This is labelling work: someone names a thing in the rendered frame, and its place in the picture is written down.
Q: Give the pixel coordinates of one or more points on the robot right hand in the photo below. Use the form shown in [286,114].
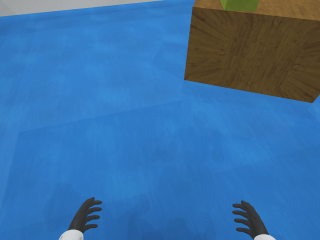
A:
[254,221]

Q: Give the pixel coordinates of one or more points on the pedestal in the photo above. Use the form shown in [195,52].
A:
[273,51]

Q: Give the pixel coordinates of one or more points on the robot left hand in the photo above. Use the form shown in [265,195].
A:
[81,217]

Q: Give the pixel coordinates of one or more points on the left robot forearm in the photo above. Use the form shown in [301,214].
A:
[72,235]

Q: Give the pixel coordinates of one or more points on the carton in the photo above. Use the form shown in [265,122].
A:
[239,5]

